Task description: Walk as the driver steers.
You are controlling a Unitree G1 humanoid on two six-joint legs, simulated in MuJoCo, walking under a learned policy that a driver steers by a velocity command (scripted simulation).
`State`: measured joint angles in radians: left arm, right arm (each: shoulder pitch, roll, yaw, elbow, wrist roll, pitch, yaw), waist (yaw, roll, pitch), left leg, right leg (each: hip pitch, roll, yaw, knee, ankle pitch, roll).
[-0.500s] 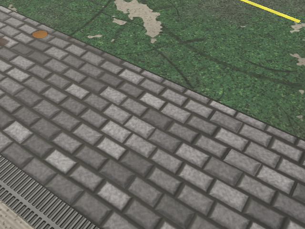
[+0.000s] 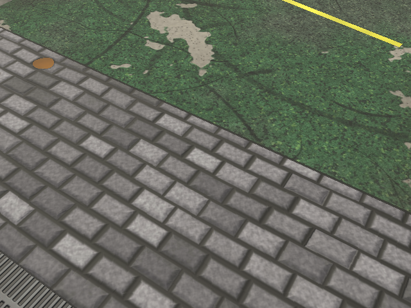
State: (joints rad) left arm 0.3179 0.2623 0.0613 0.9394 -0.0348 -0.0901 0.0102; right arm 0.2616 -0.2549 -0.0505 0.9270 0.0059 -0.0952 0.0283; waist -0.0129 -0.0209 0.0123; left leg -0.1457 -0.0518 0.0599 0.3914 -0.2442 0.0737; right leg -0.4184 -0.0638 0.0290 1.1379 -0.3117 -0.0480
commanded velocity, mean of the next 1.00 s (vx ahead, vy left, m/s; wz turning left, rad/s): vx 0.48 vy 0.00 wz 0.14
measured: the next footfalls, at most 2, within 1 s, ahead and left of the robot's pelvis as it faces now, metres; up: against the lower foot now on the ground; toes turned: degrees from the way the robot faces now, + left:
right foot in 0.36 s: +0.37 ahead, -0.15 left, +0.00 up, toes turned -1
left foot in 0.92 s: +0.65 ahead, +0.12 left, +0.00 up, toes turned +12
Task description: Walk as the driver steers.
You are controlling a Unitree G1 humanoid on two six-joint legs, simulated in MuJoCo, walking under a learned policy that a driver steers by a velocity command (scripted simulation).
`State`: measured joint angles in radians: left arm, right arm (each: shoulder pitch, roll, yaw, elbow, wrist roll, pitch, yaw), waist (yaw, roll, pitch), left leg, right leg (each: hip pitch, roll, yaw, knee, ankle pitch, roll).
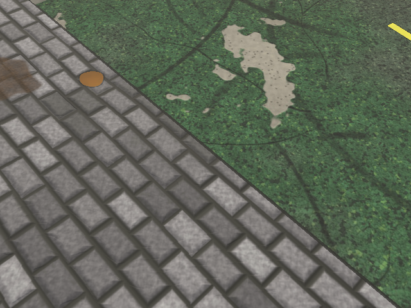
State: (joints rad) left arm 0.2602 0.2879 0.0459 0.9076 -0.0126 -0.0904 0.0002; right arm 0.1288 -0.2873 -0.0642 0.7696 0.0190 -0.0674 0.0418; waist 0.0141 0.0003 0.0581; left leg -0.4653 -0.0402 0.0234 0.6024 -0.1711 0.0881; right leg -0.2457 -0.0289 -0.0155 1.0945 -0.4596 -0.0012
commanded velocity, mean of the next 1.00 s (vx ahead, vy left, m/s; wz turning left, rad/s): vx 0.48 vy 0.00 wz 0.28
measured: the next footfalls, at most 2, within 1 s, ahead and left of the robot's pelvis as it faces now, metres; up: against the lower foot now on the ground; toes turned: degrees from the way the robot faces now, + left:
right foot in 0.42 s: +0.44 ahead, -0.10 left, +0.00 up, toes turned +15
left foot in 0.92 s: +0.65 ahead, +0.21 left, +0.00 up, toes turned +16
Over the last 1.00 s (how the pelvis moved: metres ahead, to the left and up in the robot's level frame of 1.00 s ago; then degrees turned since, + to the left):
0.54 0.02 -0.02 12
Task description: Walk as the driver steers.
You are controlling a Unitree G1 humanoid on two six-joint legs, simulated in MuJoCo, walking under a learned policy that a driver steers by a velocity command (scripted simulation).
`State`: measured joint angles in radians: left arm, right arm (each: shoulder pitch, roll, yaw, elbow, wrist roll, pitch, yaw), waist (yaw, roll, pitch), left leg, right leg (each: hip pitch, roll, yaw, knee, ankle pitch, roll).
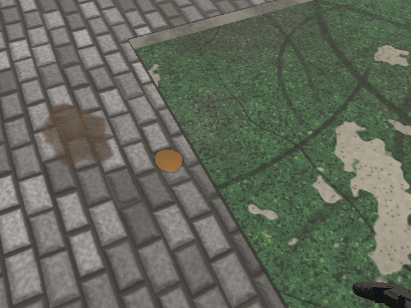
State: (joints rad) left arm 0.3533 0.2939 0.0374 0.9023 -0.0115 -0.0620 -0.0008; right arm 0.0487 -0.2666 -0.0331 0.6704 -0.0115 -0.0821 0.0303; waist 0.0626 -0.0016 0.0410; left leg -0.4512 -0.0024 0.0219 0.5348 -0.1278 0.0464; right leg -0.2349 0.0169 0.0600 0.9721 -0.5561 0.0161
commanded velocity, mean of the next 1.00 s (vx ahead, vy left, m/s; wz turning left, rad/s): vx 0.18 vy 0.00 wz -0.35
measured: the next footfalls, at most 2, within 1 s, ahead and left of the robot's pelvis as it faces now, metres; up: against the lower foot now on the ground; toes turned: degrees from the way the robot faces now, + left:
right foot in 0.44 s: +0.14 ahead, -0.14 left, +0.00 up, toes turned -12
left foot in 0.90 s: +0.33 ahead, +0.04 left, +0.00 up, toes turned -24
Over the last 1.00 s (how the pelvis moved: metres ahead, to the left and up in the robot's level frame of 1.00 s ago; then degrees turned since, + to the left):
0.55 0.09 0.01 15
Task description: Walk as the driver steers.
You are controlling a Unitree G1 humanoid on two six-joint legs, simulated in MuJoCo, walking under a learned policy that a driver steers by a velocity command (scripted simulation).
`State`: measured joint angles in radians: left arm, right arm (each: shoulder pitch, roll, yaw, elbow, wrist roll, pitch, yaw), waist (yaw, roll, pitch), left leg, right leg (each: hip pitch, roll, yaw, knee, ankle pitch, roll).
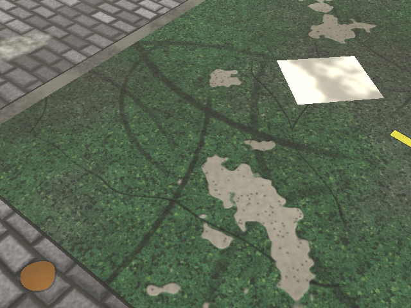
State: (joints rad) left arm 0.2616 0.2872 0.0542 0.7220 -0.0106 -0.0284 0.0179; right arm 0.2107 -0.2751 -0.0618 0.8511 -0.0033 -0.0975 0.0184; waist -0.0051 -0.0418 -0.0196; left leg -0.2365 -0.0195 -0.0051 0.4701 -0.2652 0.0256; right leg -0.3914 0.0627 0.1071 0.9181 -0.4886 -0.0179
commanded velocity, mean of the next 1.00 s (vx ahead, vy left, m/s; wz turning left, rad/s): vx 0.06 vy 0.00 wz -0.04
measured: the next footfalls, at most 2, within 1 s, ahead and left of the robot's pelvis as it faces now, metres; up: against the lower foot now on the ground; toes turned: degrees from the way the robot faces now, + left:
right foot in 0.26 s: +0.19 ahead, -0.13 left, +0.00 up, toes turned +0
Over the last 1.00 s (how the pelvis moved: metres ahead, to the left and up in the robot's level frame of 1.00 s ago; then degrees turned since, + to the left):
0.21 -0.03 0.01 -24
